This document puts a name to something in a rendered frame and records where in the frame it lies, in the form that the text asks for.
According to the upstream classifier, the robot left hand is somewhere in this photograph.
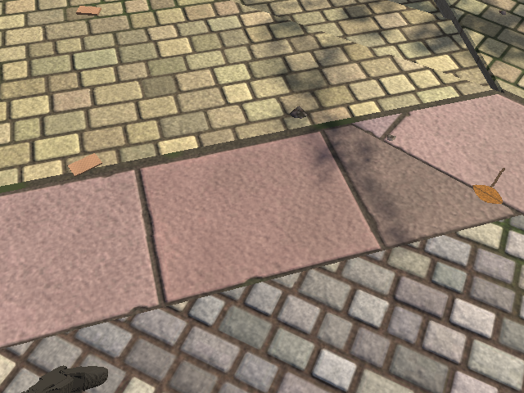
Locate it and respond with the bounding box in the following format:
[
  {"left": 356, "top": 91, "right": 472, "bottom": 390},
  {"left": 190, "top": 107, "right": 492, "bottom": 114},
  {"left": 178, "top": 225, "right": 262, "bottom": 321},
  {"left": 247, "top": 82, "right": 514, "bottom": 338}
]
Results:
[{"left": 21, "top": 365, "right": 108, "bottom": 393}]

